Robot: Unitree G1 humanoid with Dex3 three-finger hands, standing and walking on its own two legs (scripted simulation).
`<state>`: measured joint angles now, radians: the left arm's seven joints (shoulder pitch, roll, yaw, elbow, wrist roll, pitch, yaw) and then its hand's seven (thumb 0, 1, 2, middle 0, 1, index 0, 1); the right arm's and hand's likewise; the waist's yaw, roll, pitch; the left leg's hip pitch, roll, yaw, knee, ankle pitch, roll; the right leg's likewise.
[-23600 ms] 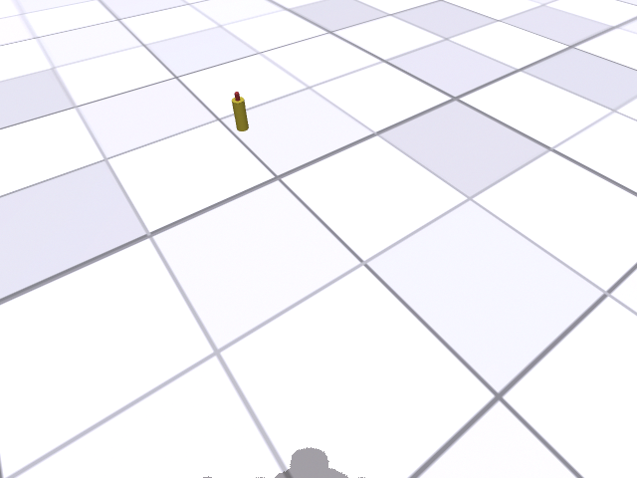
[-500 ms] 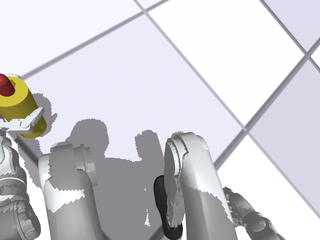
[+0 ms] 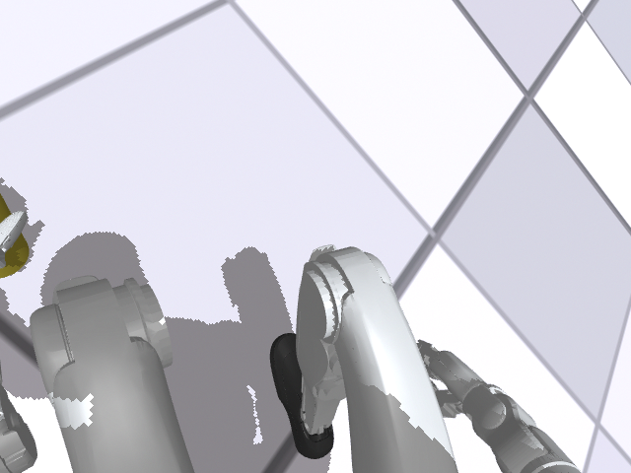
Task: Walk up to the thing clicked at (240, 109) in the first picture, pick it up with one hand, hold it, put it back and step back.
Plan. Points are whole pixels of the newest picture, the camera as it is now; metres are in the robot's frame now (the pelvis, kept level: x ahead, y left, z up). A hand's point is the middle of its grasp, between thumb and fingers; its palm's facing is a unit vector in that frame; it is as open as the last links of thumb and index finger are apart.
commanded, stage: lower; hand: left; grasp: from the side
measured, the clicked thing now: out of the picture +0.41 +0.31 -0.14
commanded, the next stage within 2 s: loosen in 0.54 s
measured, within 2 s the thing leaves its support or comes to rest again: rests again in 1.52 s
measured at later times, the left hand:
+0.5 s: hand out of the picture +0.42 +0.31 -0.16, palm faces +0.41 -0.91 -0.01, open 9.9 cm
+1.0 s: hand out of the picture +0.42 +0.31 -0.16, palm faces +0.41 -0.91 +0.02, open 12.3 cm
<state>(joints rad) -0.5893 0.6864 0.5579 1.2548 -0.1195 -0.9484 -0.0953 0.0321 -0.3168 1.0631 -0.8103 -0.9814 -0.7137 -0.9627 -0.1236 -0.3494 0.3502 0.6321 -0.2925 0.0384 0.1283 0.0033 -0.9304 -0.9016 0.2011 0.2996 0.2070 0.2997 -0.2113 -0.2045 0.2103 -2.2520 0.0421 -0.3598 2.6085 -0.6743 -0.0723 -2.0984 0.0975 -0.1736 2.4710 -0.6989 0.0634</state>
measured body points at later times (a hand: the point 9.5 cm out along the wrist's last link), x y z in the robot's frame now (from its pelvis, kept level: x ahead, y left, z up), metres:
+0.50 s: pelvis +0.00 +0.01 +0.00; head +0.22 +0.18 +0.34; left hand +0.39 +0.35 -0.16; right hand +0.16 -0.25 -0.05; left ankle +0.08 +0.15 -0.25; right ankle +0.12 -0.12 -0.25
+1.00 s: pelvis -0.01 +0.01 -0.01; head +0.21 +0.19 +0.34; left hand +0.39 +0.36 -0.15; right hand +0.17 -0.23 -0.05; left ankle +0.08 +0.15 -0.25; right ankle +0.12 -0.12 -0.25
